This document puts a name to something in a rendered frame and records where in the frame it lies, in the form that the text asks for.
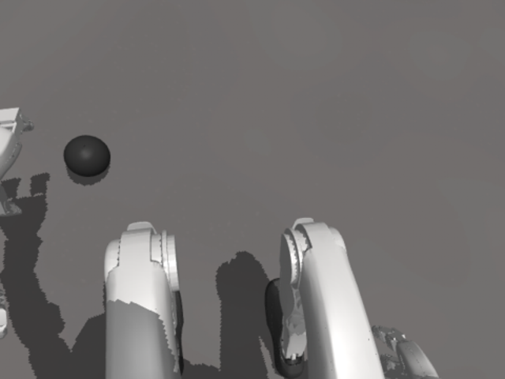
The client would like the left robot hand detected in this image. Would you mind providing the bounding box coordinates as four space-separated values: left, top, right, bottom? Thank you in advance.
0 107 34 216

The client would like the right robot hand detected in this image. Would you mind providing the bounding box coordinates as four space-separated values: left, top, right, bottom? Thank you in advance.
372 325 438 379

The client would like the ball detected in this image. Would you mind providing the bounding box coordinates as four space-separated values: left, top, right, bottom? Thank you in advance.
64 135 110 177

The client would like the right robot foot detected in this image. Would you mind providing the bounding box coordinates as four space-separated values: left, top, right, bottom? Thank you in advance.
264 278 305 379

